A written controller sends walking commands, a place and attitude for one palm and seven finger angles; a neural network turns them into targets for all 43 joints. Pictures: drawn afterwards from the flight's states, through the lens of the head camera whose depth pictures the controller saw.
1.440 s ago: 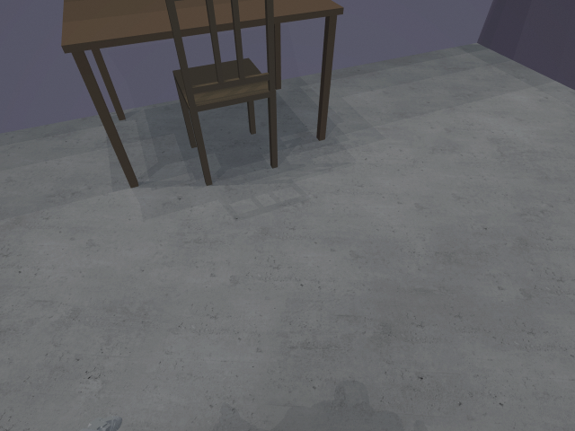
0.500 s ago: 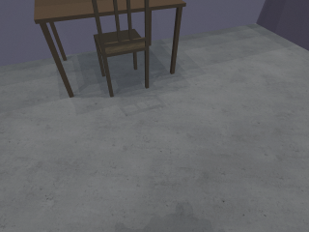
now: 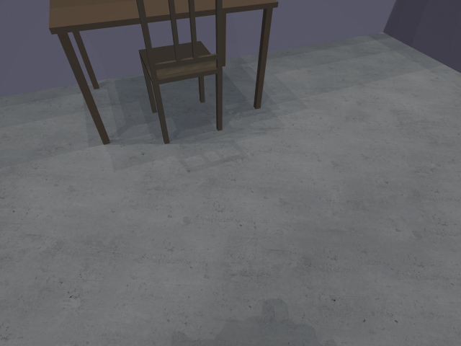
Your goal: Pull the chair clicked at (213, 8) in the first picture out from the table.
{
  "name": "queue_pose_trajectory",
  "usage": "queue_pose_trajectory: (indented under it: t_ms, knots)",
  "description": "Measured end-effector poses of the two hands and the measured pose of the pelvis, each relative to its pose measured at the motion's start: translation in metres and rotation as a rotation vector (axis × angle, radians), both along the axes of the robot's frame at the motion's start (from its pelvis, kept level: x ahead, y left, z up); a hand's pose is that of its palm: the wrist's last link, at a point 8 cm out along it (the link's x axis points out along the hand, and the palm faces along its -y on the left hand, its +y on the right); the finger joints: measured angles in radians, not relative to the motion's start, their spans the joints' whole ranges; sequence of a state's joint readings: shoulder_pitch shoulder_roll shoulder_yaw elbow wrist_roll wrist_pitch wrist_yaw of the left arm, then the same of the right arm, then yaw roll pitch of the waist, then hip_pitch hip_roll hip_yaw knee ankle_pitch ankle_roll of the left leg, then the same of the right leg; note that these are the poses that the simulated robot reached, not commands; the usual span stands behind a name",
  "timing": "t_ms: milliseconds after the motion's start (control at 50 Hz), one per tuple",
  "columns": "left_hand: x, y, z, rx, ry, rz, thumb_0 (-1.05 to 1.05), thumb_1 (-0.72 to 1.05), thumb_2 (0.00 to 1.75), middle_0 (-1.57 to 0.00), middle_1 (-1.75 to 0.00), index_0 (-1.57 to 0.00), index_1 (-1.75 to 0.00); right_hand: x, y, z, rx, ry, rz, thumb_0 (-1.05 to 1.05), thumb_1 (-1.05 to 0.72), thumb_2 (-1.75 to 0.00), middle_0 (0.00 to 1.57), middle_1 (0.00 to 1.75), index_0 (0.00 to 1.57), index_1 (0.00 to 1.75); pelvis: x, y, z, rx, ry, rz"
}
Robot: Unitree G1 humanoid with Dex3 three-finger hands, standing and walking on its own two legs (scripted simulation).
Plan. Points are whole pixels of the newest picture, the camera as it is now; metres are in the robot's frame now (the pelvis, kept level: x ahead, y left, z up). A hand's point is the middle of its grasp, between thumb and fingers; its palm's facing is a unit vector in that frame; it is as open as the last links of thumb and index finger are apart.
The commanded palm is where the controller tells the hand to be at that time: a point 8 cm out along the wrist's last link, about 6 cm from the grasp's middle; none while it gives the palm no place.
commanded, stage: walk to a spot facing it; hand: left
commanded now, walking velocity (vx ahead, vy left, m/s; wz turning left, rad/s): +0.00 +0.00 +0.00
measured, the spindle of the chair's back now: (174, 28) +1.48 +0.37 -0.07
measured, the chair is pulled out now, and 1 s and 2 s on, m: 0.00 0.00 0.00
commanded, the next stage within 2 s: turn to face it in 1.92 s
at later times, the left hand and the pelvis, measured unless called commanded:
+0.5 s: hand out of the picture +0.03 +0.20 -0.20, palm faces -0.01 -0.99 -0.14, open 7.3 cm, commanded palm none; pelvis +0.08 +0.02 -0.02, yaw -3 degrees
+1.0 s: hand (183, 241) +0.39 +0.15 -0.18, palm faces -0.01 -0.98 -0.19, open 7.2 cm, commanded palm none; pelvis +0.30 -0.03 -0.02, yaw -2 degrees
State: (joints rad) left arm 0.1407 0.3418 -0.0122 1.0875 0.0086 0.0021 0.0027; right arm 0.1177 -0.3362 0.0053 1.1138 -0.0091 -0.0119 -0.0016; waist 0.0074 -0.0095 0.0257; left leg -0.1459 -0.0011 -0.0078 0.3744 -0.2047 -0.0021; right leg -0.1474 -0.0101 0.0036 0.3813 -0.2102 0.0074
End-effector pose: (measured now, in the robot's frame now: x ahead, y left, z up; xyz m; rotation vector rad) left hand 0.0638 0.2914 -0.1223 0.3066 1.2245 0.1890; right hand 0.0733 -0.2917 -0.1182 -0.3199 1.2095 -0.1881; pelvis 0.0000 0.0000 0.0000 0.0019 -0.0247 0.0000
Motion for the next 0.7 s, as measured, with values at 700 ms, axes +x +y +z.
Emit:
queue_pose_trajectory:
  t_ms: [700]
  knots:
    - [0.149,-0.052,-0.042,-0.193,0.082,-0.027,0.01,0.91,0.89,-0.2,-0.3,-0.2,-0.3,-0.074,0.12,-0.011,0.167,0.46,-0.293,0.0,-0.91,-0.89,0.21,0.3,0.2,0.3,0.155,0.013,-0.014,-0.026,0.032,-0.048]
